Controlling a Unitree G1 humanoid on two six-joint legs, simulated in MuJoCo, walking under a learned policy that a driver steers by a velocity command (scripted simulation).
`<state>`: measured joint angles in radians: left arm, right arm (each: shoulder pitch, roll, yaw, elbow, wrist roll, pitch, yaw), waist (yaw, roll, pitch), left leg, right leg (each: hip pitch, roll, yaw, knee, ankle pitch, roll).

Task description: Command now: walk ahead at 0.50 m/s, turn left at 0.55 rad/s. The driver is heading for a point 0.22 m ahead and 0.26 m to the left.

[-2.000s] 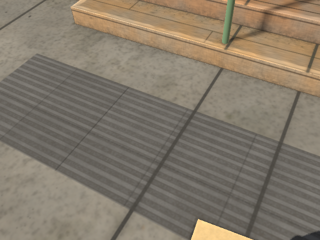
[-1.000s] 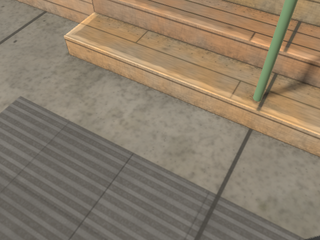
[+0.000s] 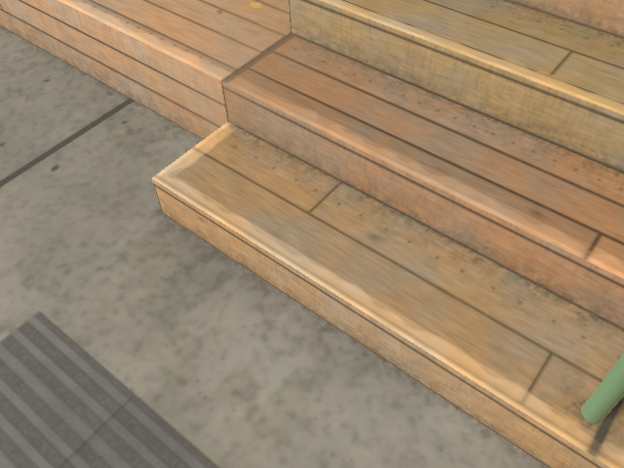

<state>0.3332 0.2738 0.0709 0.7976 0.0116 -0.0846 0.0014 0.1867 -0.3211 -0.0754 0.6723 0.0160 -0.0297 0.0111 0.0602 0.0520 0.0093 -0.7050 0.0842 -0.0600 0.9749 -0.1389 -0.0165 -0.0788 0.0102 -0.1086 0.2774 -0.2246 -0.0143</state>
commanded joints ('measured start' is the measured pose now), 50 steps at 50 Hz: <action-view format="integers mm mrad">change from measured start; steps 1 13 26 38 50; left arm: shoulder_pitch -70 16 -139 -231 -270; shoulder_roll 136 168 78 78 97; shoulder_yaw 29 5 -15 -12 -10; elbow -59 -65 -65 -68 24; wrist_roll -13 -18 -2 2 -4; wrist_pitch -21 -28 38 49 43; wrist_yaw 5 -4 19 8 7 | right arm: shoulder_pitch -62 192 -22 65 48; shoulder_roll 9 -204 -84 -45 -41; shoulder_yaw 16 -53 -2 25 14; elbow -84 -118 -20 95 179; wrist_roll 1 -13 -29 -38 -26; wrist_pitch -10 -8 -12 16 55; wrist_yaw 20 15 -16 -27 -41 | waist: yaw -14 -174 -53 -84 -69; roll -125 94 19 -147 -62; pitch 31 -414 -111 -132 -80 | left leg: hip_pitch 8 1077 505 440 514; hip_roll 15 280 61 -84 -62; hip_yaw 9 -660 -26 -23 -36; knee -156 -604 -673 -538 -561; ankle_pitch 144 179 625 -81 76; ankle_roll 8 403 232 44 50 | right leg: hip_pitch -11 -647 -410 -33 -49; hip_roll -258 -32 -110 -163 -98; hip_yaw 82 189 147 255 194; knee -125 1125 515 202 215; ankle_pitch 281 -375 155 441 389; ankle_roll -149 54 86 -101 -60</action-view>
